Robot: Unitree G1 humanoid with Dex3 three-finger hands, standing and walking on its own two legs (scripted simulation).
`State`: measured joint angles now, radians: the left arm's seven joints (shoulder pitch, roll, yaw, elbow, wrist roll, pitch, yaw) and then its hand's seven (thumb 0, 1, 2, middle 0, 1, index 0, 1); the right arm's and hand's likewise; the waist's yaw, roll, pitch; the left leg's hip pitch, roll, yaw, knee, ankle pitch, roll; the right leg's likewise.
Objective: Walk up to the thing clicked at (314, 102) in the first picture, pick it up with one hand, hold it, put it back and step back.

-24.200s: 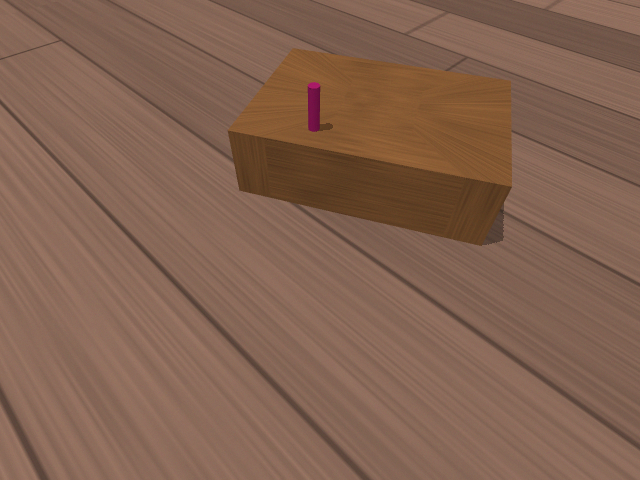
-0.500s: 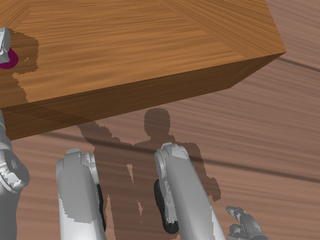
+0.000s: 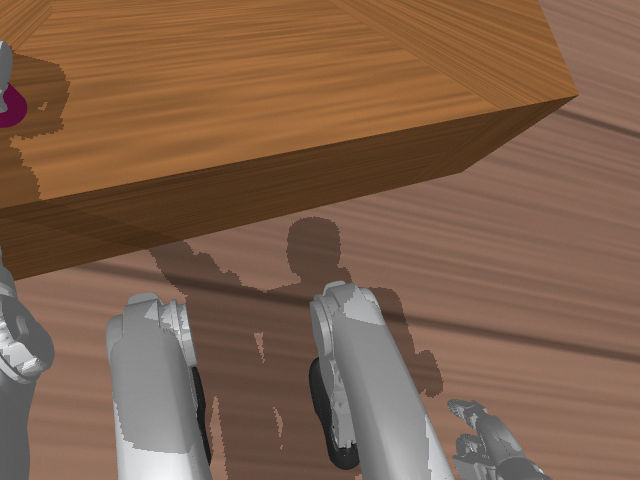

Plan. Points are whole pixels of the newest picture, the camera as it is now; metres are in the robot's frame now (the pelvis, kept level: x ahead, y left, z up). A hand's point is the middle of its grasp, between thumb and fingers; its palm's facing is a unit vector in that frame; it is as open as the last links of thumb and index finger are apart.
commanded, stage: open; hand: left
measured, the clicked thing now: out of the picture +0.52 +0.32 +0.02
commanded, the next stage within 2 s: withdraw in 0.34 s
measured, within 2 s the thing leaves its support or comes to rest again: neither
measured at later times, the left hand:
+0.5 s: hand out of the picture +0.53 +0.31 +0.01, palm faces +0.33 -0.94 -0.01, open 13.5 cm
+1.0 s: hand out of the picture +0.49 +0.38 +0.13, palm faces +0.36 -0.92 -0.16, open 16.6 cm
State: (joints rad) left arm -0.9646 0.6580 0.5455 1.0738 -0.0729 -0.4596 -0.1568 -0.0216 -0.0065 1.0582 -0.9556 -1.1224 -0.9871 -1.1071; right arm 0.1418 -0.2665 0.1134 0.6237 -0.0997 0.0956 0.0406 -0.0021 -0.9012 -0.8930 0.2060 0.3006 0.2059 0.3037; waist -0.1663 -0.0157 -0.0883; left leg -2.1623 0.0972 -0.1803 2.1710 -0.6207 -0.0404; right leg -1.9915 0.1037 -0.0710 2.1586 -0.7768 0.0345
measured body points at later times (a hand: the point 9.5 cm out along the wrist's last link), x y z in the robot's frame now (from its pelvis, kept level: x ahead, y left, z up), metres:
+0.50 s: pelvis +0.00 +0.00 +0.00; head +0.23 +0.07 +0.38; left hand +0.50 +0.36 +0.01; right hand +0.09 -0.26 -0.11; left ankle +0.09 +0.15 -0.37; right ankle +0.07 -0.12 -0.37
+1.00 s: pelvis +0.01 +0.01 +0.10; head +0.21 +0.07 +0.50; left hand +0.46 +0.43 +0.14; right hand +0.12 -0.26 -0.02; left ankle +0.09 +0.15 -0.37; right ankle +0.07 -0.12 -0.37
